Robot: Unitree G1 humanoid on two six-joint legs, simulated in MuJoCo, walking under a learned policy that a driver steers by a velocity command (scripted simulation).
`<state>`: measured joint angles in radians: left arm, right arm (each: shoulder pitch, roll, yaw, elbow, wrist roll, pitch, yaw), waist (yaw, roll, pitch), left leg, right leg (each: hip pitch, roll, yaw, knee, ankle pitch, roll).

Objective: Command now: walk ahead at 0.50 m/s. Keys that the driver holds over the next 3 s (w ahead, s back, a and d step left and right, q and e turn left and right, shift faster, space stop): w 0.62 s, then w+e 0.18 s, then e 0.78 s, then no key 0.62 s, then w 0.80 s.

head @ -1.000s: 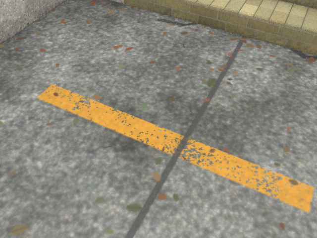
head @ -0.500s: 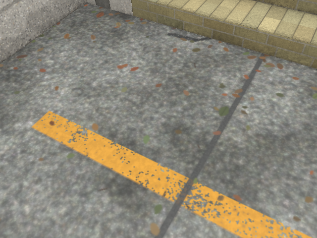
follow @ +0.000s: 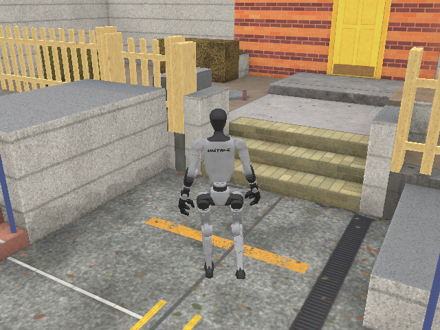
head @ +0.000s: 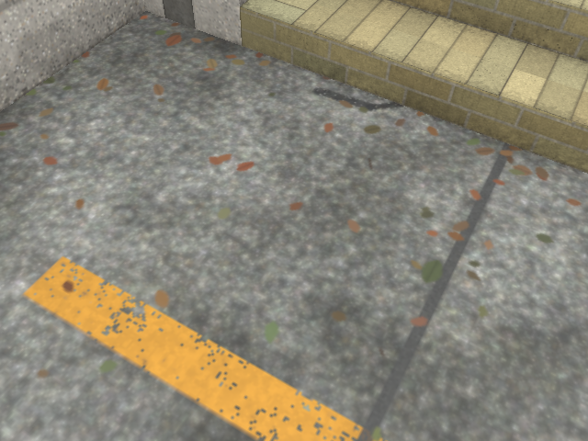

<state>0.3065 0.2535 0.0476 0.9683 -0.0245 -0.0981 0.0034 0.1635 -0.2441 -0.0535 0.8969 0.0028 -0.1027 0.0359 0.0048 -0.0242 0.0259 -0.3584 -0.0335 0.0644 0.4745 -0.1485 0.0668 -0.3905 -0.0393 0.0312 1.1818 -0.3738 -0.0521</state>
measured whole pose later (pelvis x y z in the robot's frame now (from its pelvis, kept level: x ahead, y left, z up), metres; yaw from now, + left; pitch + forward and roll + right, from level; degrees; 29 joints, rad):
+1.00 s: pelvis +0.53 -0.03 -0.01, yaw -8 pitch +3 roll -1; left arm 0.38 0.26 0.07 0.95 -0.01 -0.04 0.03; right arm -0.03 -0.24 -0.05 0.83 -0.02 -0.11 0.00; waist 0.08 0.00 0.04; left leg -0.50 0.02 -0.01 0.50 -0.05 0.01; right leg -0.18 0.05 0.10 0.73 -0.51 -0.01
